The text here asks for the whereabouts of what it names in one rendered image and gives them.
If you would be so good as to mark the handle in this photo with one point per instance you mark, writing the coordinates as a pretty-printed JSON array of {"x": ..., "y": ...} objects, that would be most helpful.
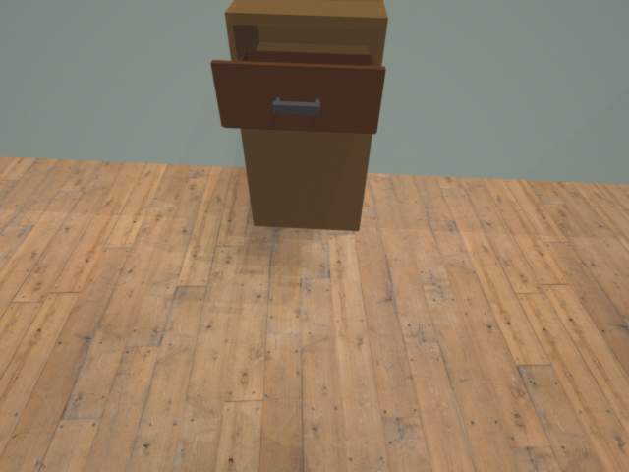
[{"x": 291, "y": 107}]

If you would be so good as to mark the drawer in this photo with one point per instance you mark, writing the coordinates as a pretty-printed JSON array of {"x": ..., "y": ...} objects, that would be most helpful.
[{"x": 349, "y": 87}]

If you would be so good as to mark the cabinet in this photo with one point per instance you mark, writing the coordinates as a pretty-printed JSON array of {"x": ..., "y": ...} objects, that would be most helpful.
[{"x": 302, "y": 179}]

